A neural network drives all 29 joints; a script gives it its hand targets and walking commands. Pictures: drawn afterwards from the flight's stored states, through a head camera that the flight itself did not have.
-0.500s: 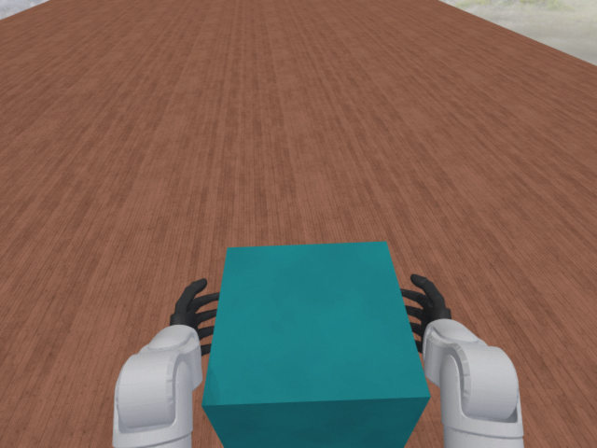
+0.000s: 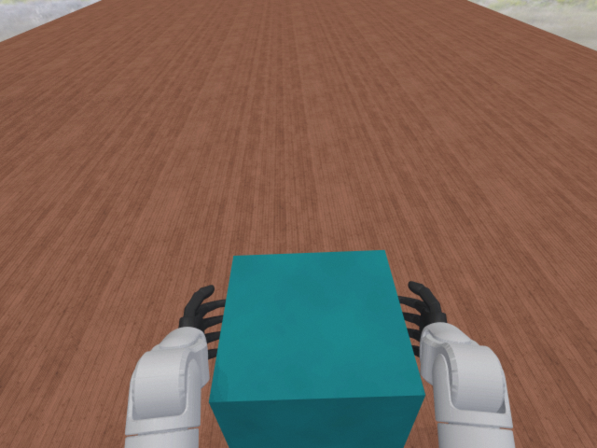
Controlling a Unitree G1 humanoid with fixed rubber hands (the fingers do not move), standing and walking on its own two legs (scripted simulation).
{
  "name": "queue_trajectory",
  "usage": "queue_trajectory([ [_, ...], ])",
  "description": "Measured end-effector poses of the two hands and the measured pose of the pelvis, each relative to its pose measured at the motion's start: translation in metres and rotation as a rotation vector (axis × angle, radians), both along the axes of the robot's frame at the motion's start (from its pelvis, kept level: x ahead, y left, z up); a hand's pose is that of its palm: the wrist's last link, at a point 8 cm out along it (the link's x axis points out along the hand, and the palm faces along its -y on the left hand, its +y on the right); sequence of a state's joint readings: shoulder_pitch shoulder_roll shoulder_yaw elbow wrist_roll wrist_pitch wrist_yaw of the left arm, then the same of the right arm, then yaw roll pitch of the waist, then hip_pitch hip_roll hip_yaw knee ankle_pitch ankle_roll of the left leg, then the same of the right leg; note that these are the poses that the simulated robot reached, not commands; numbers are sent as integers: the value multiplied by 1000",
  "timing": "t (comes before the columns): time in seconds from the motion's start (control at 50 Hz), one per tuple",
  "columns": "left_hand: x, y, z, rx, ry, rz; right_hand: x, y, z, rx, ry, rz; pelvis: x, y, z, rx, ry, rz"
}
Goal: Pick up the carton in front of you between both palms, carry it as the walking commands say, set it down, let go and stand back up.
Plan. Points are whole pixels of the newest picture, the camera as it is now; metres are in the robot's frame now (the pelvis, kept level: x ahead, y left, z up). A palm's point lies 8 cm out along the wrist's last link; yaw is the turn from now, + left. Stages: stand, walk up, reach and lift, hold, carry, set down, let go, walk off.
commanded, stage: carry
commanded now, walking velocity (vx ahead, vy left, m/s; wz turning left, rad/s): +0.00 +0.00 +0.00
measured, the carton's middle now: (313, 366) +0.28 +0.00 +0.00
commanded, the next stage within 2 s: none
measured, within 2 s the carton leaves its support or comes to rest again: neither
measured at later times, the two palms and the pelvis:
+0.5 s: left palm (188, 360) +0.26 +0.16 +0.04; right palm (416, 358) +0.26 -0.14 +0.04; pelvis -0.03 +0.02 +0.00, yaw +0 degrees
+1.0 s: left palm (179, 371) +0.24 +0.17 +0.05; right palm (416, 369) +0.25 -0.13 +0.05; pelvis -0.05 +0.02 +0.00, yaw +0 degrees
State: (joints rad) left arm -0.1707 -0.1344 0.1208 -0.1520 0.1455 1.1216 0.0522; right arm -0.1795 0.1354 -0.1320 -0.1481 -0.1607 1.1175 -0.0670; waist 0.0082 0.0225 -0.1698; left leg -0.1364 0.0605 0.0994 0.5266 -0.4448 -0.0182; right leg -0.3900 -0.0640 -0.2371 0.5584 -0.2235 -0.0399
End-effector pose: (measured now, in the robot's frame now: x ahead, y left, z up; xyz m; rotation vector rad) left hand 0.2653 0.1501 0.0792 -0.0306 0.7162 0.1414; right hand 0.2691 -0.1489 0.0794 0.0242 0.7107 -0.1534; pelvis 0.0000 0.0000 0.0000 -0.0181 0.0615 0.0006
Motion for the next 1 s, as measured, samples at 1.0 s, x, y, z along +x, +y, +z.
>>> queue_trajectory([
  [1.0,-21,18,-32,56,-56,-38,-24,18,-34,-48,-54,32,-49,20,0,15,-45,2],
])
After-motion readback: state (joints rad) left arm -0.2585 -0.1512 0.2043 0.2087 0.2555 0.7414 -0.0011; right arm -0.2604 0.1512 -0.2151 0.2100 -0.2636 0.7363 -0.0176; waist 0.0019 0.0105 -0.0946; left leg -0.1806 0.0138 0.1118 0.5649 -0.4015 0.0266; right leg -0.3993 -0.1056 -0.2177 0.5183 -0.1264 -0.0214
